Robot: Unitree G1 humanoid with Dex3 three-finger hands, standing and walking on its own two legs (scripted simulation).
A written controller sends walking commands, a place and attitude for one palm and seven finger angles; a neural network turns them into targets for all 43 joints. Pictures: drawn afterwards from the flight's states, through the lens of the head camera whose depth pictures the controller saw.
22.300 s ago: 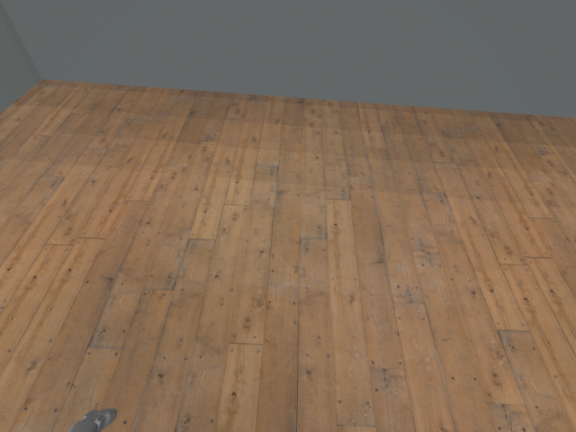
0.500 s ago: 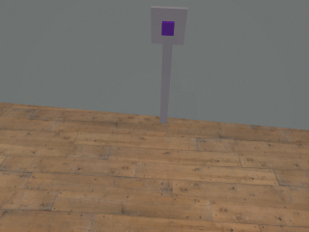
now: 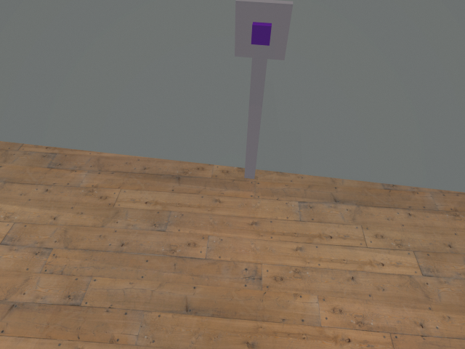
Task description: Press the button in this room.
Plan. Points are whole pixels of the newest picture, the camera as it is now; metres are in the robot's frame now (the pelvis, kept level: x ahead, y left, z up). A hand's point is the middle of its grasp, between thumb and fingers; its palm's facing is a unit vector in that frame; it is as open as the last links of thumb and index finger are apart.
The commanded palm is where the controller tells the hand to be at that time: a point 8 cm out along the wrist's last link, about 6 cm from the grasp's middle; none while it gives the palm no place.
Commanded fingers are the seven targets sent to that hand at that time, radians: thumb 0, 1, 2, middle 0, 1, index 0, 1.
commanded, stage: look at it before walking up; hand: left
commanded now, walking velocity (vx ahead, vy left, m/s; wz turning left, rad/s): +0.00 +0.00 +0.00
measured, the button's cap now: (261, 33) +1.10 -0.03 +0.06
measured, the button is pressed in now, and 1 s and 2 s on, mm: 0 0 0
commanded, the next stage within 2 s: walk to a spot facing it in 0.34 s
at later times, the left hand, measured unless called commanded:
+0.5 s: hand out of the picture -0.01 +0.17 -0.18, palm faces +0.02 -0.98 -0.18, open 7.3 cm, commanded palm none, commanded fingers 0.00 0.90 0.90 -0.20 -0.30 -0.20 -0.30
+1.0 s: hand out of the picture +0.07 +0.16 -0.17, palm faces -0.14 -0.95 -0.26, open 7.3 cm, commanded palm none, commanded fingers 0.00 0.90 0.90 -0.20 -0.30 -0.20 -0.30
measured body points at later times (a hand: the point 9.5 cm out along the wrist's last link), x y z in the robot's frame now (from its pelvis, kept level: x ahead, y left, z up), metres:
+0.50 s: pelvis +0.00 +0.02 +0.00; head +0.01 +0.01 +0.45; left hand -0.01 +0.23 -0.16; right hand -0.04 -0.18 -0.17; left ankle -0.03 +0.13 -0.74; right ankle +0.03 -0.10 -0.74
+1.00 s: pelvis +0.03 -0.03 -0.01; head +0.05 -0.06 +0.44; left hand +0.08 +0.21 -0.15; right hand +0.05 -0.28 -0.17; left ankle +0.02 +0.12 -0.65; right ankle +0.00 -0.09 -0.74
